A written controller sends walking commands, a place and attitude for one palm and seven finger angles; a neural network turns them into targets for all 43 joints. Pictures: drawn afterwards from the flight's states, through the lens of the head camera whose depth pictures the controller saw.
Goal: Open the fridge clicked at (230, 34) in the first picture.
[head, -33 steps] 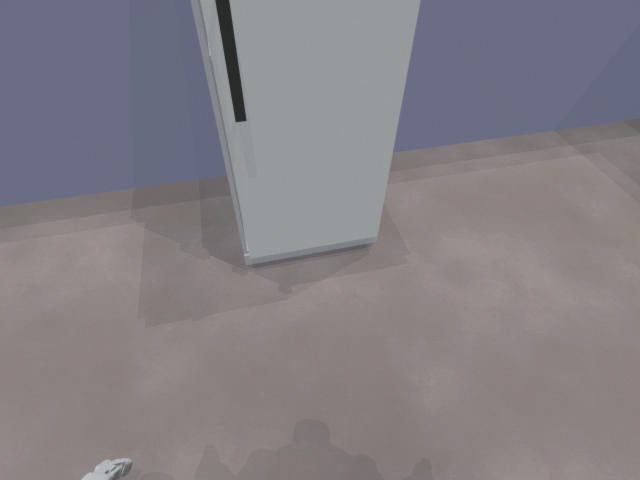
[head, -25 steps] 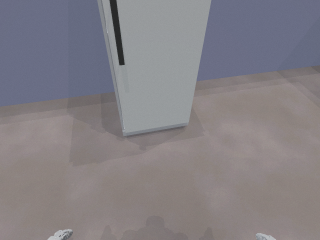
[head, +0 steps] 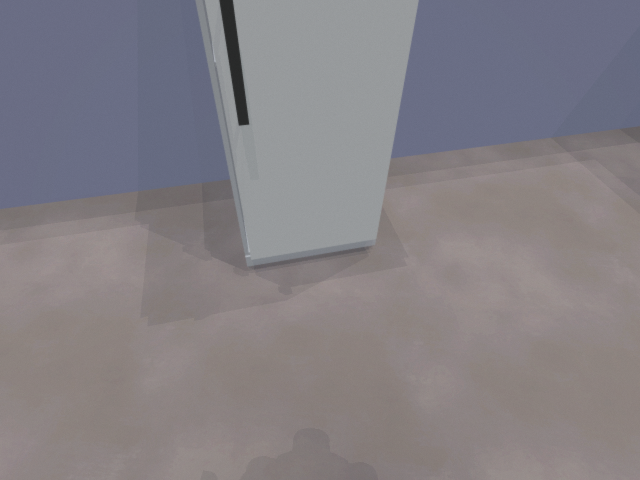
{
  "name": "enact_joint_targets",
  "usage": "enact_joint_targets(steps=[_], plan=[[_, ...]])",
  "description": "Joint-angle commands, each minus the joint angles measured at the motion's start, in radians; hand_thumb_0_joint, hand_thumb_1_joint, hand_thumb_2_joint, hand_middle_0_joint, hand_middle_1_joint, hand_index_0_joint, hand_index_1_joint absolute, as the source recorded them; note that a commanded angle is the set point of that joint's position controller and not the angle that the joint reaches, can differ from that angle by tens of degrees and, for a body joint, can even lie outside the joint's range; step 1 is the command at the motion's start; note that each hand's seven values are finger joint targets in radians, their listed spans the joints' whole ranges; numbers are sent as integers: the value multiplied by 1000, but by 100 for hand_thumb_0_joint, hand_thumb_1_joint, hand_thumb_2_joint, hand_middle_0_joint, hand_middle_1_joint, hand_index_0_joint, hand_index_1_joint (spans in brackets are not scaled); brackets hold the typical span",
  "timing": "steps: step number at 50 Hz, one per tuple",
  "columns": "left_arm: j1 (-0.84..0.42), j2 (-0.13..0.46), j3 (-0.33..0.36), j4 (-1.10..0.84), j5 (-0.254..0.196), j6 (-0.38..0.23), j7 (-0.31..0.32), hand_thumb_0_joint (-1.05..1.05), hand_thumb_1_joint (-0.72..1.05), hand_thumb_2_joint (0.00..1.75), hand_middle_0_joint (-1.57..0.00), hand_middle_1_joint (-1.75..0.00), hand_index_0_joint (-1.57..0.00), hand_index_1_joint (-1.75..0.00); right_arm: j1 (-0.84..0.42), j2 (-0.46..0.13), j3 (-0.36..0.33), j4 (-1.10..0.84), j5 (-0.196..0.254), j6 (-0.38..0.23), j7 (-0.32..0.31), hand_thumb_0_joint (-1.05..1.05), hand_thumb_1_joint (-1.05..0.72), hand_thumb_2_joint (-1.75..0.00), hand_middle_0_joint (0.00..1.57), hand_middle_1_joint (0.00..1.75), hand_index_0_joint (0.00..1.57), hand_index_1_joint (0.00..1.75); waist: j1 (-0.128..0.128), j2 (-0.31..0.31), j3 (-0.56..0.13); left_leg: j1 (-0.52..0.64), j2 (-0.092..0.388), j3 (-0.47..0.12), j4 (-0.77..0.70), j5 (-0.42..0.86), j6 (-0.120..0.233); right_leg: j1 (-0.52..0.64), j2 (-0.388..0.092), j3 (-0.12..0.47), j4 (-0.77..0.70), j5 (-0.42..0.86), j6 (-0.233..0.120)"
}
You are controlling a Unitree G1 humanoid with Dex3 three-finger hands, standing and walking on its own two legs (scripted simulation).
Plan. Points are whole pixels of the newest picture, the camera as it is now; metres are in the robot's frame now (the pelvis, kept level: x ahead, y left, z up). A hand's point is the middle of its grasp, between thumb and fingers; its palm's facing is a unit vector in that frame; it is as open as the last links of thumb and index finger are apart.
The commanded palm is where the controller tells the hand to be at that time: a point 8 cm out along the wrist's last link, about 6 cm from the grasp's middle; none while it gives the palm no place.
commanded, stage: stand and wait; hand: left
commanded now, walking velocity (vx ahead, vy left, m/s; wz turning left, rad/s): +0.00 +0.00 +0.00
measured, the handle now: (234, 60) +0.98 +0.27 +0.09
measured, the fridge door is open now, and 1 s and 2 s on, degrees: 0 0 0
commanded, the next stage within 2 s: look at it before walking up in 0.36 s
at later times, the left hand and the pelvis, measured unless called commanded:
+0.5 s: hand out of the picture +0.07 +0.24 -0.16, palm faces -0.03 -0.94 -0.33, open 7.4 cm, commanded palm none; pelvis +0.00 +0.00 +0.00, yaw +0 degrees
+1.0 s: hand out of the picture +0.09 +0.24 -0.15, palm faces -0.03 -0.94 -0.34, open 7.4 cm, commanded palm none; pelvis +0.01 -0.01 +0.00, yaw +0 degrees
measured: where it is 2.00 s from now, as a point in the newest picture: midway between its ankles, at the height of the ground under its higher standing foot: outside the picture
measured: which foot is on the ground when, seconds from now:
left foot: down 0.00-1.00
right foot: down 0.00-1.00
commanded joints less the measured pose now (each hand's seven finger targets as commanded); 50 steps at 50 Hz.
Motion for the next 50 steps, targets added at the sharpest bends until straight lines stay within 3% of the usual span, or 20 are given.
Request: enact_joint_targets(steps=[1,6,14,32,50], plan=[[-63,202,45,-63,4,-31,9,0,90,90,-20,-30,-20,-30,-66,-199,-35,-61,0,-31,-11,0,-90,-90,20,30,20,30,3,-4,-38,-21,115,-109,-94,49,33,-13,-99,104,-93,11,-41],[-62,204,45,-57,5,-30,8,0,90,90,-20,-30,-20,-30,-53,-199,-37,-51,-2,-29,-9,0,-90,-90,20,30,20,30,1,-6,-21,-35,112,-111,-106,-2,31,-33,-100,115,-111,-54,-42],[-65,205,46,-53,6,-32,8,0,90,90,-20,-30,-20,-30,-44,-197,-35,-42,-2,-30,-8,0,-90,-90,20,30,20,30,0,-13,-25,-38,112,-111,-106,-1,29,-38,-99,120,-113,-58,-41],[-64,206,45,-49,5,-38,11,0,90,90,-20,-30,-20,-30,-58,-199,-34,-41,1,-33,-11,0,-90,-90,20,30,20,30,0,3,-68,15,123,-99,-89,128,26,1,-103,111,-98,104,-43],[-75,209,46,-52,4,-39,10,0,90,90,-20,-30,-20,-30,-74,-203,-29,-40,0,-32,-12,0,-90,-90,20,30,20,30,0,0,-72,36,127,-91,-100,163,21,25,-104,106,-104,158,-41]])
